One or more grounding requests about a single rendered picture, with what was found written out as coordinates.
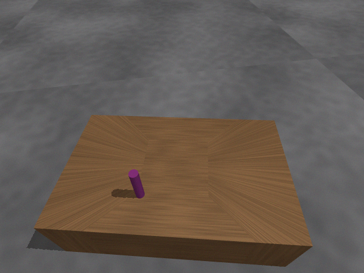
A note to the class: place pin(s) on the can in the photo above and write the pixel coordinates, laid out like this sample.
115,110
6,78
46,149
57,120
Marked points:
136,183

